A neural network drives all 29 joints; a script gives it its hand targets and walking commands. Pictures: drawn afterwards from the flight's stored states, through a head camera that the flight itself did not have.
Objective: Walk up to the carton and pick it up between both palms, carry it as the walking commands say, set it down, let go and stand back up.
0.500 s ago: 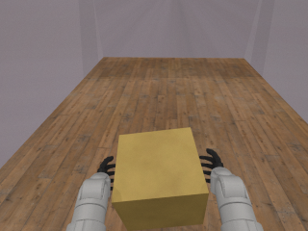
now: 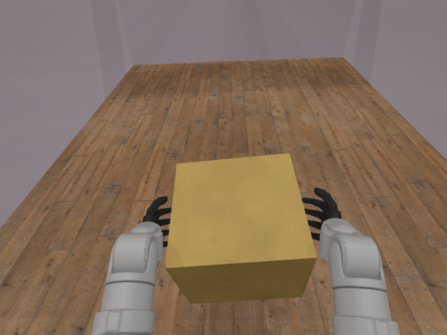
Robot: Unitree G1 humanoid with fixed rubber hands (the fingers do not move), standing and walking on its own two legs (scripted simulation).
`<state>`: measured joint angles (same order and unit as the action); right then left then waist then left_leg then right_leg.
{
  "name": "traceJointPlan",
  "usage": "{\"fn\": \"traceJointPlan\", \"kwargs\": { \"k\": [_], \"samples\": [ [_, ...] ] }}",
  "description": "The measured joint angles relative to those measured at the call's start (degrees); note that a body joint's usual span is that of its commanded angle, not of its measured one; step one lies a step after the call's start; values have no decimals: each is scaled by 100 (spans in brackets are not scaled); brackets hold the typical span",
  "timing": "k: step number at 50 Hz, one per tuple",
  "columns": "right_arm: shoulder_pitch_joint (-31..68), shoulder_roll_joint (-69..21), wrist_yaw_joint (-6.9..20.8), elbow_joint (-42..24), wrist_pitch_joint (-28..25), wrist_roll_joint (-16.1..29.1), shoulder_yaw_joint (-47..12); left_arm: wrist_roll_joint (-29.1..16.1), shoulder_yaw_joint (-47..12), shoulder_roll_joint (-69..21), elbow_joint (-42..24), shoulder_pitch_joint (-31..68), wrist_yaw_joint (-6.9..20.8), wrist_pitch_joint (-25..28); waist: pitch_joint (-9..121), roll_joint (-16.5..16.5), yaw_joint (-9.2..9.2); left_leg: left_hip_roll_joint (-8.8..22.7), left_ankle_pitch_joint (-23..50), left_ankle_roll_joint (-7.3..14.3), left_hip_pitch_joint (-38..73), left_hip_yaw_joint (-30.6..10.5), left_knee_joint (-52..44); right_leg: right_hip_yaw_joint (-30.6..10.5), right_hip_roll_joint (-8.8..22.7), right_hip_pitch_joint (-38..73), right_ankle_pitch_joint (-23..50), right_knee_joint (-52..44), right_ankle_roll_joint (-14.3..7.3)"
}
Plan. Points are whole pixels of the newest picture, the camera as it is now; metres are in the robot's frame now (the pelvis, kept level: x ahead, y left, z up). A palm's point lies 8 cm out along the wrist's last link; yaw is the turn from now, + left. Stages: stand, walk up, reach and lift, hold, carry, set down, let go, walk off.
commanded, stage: carry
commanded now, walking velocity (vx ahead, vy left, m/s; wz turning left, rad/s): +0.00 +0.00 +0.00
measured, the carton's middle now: (239, 230) +0.35 +0.00 +0.03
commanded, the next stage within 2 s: none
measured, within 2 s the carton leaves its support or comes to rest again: neither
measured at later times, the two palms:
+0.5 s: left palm (130, 288) +0.19 +0.16 +0.10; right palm (347, 267) +0.21 -0.15 +0.12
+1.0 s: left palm out of the picture +0.13 +0.19 +0.06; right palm (332, 319) +0.16 -0.12 +0.07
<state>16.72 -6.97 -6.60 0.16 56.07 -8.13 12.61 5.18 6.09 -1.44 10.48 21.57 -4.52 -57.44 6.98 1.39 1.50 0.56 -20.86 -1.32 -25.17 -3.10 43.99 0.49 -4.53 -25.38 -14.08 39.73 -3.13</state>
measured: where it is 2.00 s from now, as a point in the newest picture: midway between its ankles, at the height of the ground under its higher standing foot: outside the picture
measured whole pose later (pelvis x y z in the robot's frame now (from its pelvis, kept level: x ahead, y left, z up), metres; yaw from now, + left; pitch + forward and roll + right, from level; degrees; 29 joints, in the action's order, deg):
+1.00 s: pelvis -0.11 +0.03 -0.02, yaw +2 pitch -1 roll +1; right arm 10.9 -7.9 -8.8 -12.8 66.8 -5.0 10.0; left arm 4.4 7.7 -7.8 -9.9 10.4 -10.5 -70.3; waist 5.6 1.3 1.7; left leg -1.1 -20.3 1.9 -33.4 4.0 52.8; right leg -2.0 -0.2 -35.4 -4.3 41.1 1.0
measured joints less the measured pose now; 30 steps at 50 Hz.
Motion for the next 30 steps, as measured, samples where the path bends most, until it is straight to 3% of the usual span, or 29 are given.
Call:
{"fn": "traceJointPlan", "kwargs": {
  "k": [4, 8, 12, 19, 30],
  "samples": [
    [-417, 53, -64, -866, 395, 374, -55, -59, 39, -317, -1051, -536, -161, -436, 98, -208, -244, 1, 611, 17, 66, 277, -487, -60, 168, -115, -16, -9, 15],
    [-523, -109, -112, -1293, 829, 469, 62, -70, 235, -652, -1714, -1091, -214, -728, 171, -170, -449, 4, 549, 16, 153, 378, -559, -136, 177, -80, 35, -45, 36],
    [-940, -47, -219, -1614, 1033, 500, -330, -26, -110, -587, -2259, -1593, -396, -1126, 358, -158, -542, 9, 570, 19, 204, 382, -599, -125, 182, -22, 69, -97, 30],
    [-1150, -32, -345, -1659, 1405, 523, -552, -13, -135, -578, -2494, -1825, -500, -1632, 625, -160, -358, 20, 676, 53, 229, 372, -646, -62, 213, 52, 213, -241, 65],
    [-813, -60, -312, -1410, 1491, 431, -429, -120, 51, -589, -2326, -1520, -625, -1767, 645, -155, -25, -22, 866, 214, -65, 459, -655, 10, 374, -198, 220, -325, 228]
  ]
}}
